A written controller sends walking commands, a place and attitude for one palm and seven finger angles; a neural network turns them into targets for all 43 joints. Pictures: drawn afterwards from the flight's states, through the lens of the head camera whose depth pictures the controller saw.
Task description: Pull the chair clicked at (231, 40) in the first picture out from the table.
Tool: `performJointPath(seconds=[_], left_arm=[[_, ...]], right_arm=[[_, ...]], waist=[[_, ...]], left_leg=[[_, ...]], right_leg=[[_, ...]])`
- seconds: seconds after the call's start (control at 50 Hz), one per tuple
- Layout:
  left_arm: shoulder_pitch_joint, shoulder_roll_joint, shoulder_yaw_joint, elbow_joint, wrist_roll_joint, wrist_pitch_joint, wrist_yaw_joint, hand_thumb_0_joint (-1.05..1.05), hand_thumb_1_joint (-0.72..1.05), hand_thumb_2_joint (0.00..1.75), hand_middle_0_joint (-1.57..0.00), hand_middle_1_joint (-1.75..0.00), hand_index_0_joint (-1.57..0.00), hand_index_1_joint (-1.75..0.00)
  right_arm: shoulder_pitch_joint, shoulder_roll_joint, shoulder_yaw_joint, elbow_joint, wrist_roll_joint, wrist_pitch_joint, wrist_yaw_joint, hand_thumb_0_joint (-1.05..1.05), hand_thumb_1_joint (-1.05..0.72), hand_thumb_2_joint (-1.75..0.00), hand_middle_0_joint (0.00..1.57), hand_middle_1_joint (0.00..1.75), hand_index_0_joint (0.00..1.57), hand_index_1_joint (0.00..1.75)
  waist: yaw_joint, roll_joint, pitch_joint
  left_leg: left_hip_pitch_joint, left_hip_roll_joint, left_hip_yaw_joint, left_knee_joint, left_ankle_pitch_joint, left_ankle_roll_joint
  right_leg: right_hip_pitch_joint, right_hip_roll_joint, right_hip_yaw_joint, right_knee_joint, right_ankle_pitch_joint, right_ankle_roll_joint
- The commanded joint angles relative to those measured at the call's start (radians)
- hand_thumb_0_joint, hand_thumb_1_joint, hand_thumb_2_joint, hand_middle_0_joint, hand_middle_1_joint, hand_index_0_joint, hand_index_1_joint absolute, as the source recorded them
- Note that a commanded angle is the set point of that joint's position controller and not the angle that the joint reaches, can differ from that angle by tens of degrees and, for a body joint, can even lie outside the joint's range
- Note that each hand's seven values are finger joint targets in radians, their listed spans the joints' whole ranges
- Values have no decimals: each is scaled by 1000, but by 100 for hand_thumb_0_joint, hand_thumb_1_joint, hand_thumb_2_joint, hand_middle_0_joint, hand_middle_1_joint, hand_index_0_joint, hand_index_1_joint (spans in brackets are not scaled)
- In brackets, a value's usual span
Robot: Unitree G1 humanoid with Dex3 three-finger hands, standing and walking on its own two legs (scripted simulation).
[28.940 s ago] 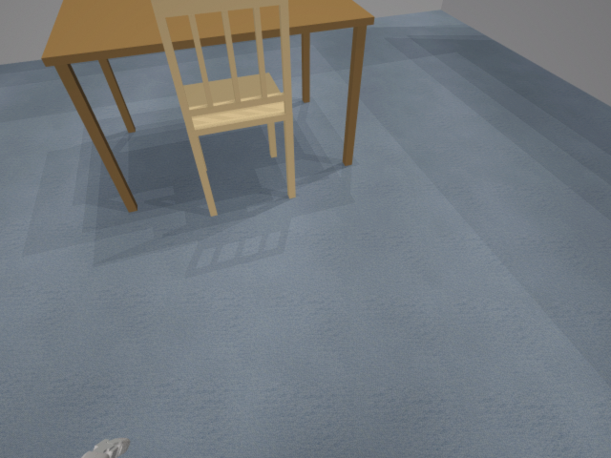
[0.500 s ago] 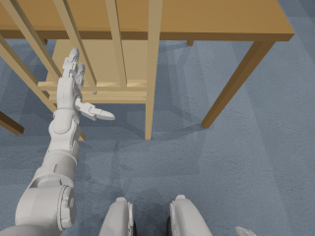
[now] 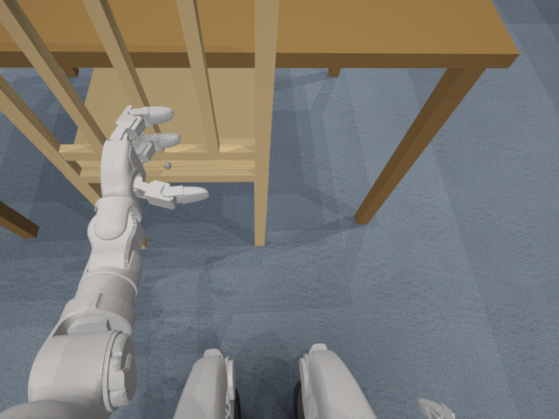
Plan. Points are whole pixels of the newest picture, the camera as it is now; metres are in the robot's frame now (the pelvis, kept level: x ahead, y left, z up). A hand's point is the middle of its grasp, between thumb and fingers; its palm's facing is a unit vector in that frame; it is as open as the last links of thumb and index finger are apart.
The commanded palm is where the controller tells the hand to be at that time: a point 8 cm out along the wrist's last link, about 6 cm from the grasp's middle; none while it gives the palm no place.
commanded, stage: hook a spindle and tug to test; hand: left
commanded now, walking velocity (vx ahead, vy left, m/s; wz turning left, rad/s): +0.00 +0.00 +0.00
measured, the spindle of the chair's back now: (132, 86) +0.59 +0.19 +0.05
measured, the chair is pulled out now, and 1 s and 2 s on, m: -0.09 -0.09 -0.09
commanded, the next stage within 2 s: open the thumb and straighten the fingers in 0.98 s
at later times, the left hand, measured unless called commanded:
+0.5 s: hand (163, 167) +0.46 +0.14 +0.03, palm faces +0.01 -1.00 -0.03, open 4.6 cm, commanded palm +0.43 +0.19 +0.03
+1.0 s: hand (166, 188) +0.43 +0.14 +0.02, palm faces -0.02 -1.00 -0.03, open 4.4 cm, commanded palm +0.40 +0.19 +0.03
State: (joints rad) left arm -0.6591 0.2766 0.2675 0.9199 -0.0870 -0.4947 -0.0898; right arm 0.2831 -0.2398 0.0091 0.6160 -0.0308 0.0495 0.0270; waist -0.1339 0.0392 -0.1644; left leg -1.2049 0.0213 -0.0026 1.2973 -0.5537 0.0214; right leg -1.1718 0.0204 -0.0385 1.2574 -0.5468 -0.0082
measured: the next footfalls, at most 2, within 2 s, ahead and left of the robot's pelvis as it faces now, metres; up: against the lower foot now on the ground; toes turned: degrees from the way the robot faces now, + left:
none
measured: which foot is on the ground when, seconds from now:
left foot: down 0.00-1.00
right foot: down 0.00-1.00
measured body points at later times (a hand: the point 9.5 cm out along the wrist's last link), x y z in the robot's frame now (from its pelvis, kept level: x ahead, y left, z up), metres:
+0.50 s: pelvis +0.00 +0.00 +0.00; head +0.15 +0.01 +0.43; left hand +0.45 +0.20 +0.03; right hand +0.07 -0.26 -0.12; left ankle +0.02 +0.10 -0.62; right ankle +0.02 -0.12 -0.62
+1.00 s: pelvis +0.00 +0.00 +0.00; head +0.13 +0.01 +0.43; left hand +0.42 +0.19 +0.03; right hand +0.09 -0.25 -0.12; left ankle +0.02 +0.10 -0.62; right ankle +0.02 -0.12 -0.62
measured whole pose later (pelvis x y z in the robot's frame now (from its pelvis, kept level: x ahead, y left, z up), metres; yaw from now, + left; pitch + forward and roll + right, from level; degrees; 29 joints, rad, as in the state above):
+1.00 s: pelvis +0.00 +0.00 +0.00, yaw +0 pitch +25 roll -2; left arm -0.51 0.23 0.19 0.77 -0.11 -0.48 -0.10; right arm 0.26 -0.24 0.00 0.60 -0.01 0.04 0.02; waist -0.10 0.04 -0.17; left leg -1.17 0.02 0.00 1.29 -0.56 0.02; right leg -1.14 0.02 -0.04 1.25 -0.55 -0.01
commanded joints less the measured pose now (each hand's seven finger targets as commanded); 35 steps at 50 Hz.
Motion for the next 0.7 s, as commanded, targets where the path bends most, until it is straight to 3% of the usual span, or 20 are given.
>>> performJointPath(seconds=[0.0, 0.1, 0.16, 0.24, 0.26, 0.3, 0.36, 0.46, 0.48, 0.52, 0.56, 0.6, 0.68], left_arm=[[-375, 188, 42, -196, -10, -88, -1, 0, 17, 59, -50, -145, -50, -145], [-362, 201, 48, -217, -12, -84, -16, 0, 45, 71, -50, -145, -50, -145], [-351, 163, 18, -243, -22, -73, -25, 0, 62, 78, -50, -145, -50, -145], [-332, 171, 22, -218, -31, -55, -21, 0, 84, 88, -50, -145, -50, -145], [-345, 147, 10, -208, -29, -54, -19, 0, 90, 90, -50, -145, -50, -145], [-360, 182, 38, -194, -24, -58, -11, 0, 90, 90, -50, -145, -50, -145], [-331, 202, 61, -228, -24, -78, -10, 0, 90, 90, -50, -145, -50, -145], [-257, 147, 6, -296, -27, -88, -21, 0, 90, 90, -50, -145, -50, -145], [-225, 118, -13, -289, -30, -77, -23, 0, 90, 90, -50, -145, -50, -145], [-190, 136, 3, -301, -36, -64, -21, 0, 90, 90, -50, -145, -50, -145], [-184, 114, -15, -311, -39, -55, -17, 0, 90, 90, -50, -145, -50, -145], [-227, 80, -48, -321, -39, -55, -8, 0, 90, 90, -50, -145, -50, -145], [-237, 116, -17, -328, -28, -81, 17, 0, 90, 90, -50, -145, -50, -145]], right_arm=[[122, -157, -56, -57, -2, -22, -8, 0, -90, -90, 20, 30, 20, 30], [127, -159, -59, -63, -1, -20, -8, 0, -90, -90, 20, 30, 20, 30], [126, -157, -60, -67, 4, -20, -6, 0, -90, -90, 20, 30, 20, 30], [133, -162, -60, -58, 7, -19, -11, 0, -90, -90, 20, 30, 20, 30], [129, -157, -59, -54, 7, -18, -10, 0, -90, -90, 20, 30, 20, 30], [132, -159, -59, -50, 4, -19, -13, 0, -90, -90, 20, 30, 20, 30], [125, -155, -58, -59, 2, -23, -12, 0, -90, -90, 20, 30, 20, 30], [111, -153, -62, -75, 7, -21, -2, 0, -90, -90, 20, 30, 20, 30], [110, -151, -64, -76, 8, -18, 1, 0, -90, -90, 20, 30, 20, 30], [109, -156, -67, -79, 12, -15, -1, 0, -90, -90, 20, 30, 20, 30], [102, -154, -66, -84, 17, -16, -4, 0, -90, -90, 20, 30, 20, 30], [93, -151, -64, -80, 17, -19, -6, 0, -90, -90, 20, 30, 20, 30], [88, -153, -64, -74, 13, -28, -14, 0, -90, -90, 20, 30, 20, 30]], waist=[[-19, 34, -482], [-8, 48, -532], [-10, 77, -551], [-20, 26, -496], [-28, 13, -484], [-22, 0, -462], [-3, 32, -509], [7, 86, -530], [6, 78, -523], [10, 36, -510], [7, 33, -489], [-9, 25, -442], [0, 21, -441]], left_leg=[[338, -16, -36, -121, 361, -1], [354, -16, -33, -118, 385, -2], [391, -14, -34, -123, 414, -5], [363, -13, -38, -130, 395, -2], [348, -15, -37, -127, 374, 1], [310, -19, -32, -126, 349, 4], [336, -20, -24, -121, 385, 1], [423, -12, -34, -138, 450, -11], [427, -12, -33, -140, 446, -11], [403, -12, -29, -144, 433, -8], [399, -13, -31, -151, 414, -9], [389, -14, -37, -157, 375, -8], [385, -16, -40, -154, 358, -9]], right_leg=[[230, 18, 23, -153, 326, -14], [263, 18, 27, -149, 354, -15], [255, 17, 22, -152, 371, -16], [255, 20, 20, -163, 362, -15], [248, 20, 19, -167, 346, -10], [263, 19, 26, -168, 334, -10], [282, 17, 32, -159, 372, -13], [257, 19, 16, -153, 393, -20], [256, 20, 14, -161, 388, -19], [282, 20, 16, -168, 392, -16], [269, 19, 15, -171, 375, -15], [240, 18, 9, -177, 334, -15], [230, 16, 11, -171, 312, -17]])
